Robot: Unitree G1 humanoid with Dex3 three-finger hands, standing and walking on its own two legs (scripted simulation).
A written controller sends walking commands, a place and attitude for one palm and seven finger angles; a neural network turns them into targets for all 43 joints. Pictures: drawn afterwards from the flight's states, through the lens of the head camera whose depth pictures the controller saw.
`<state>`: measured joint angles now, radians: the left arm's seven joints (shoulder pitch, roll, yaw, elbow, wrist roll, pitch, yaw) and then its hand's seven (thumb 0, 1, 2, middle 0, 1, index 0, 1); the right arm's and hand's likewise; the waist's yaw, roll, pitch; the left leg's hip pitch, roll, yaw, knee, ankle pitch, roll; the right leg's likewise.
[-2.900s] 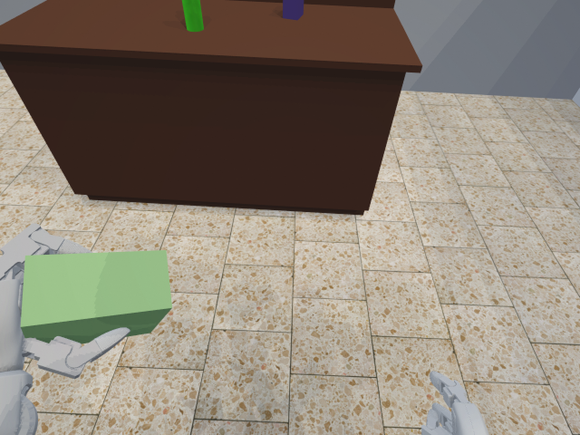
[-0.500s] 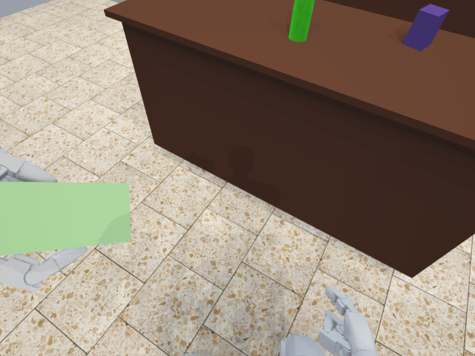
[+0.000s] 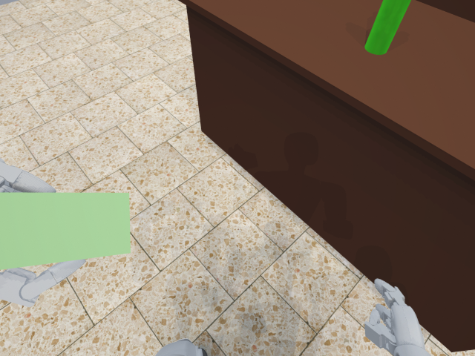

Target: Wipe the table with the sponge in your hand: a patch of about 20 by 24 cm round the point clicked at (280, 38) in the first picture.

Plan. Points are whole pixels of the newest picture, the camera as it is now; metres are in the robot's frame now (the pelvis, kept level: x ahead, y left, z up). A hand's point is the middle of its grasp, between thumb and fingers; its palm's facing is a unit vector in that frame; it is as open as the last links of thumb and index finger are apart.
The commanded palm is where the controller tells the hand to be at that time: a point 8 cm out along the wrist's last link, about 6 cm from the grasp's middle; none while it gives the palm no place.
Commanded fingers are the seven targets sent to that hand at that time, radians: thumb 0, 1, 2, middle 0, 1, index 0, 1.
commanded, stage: walk to a spot facing it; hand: left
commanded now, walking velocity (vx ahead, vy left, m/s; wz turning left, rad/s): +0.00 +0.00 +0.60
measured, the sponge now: (75, 227) +0.24 +0.19 +0.18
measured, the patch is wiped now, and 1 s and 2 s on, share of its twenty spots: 0.00 0.00 0.00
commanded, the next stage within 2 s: none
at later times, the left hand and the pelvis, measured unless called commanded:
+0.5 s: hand (17, 315) +0.15 +0.21 +0.18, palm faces +0.66 -0.60 -0.44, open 10.4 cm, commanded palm +0.09 +0.23 +0.19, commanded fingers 0.00 0.10 1.30 -1.20 -1.60 -1.20 -1.60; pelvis +0.02 -0.09 +0.00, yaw +18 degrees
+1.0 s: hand out of the picture -0.02 +0.20 +0.18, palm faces +0.81 -0.46 -0.37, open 10.4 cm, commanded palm -0.09 +0.20 +0.19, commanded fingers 0.00 0.10 1.30 -1.20 -1.60 -1.20 -1.60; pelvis -0.06 -0.12 +0.00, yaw +36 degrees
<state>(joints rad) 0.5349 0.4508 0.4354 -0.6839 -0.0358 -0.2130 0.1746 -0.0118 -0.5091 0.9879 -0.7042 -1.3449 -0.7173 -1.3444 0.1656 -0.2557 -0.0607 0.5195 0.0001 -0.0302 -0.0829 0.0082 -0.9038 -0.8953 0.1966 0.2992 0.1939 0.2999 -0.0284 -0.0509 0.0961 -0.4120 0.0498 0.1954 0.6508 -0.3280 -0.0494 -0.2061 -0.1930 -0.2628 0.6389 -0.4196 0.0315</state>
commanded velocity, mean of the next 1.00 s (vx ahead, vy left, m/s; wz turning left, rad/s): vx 0.03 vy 0.00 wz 0.60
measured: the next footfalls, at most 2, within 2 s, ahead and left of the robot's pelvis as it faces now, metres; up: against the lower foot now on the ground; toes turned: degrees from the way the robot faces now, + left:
left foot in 0.02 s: +0.10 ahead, +0.12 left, +0.00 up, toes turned +11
right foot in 0.38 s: +0.11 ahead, -0.15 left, +0.00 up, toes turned +8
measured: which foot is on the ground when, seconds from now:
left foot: up 0.00-0.00, down 0.02-0.40, up 0.42-0.86, down 0.88-1.00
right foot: down 0.00-0.02, up 0.04-0.36, down 0.38-0.88, up 0.90-1.00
